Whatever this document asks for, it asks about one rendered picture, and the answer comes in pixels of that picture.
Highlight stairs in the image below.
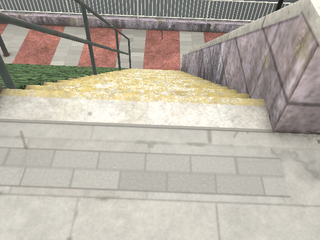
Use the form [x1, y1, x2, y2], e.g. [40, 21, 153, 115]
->
[25, 68, 250, 99]

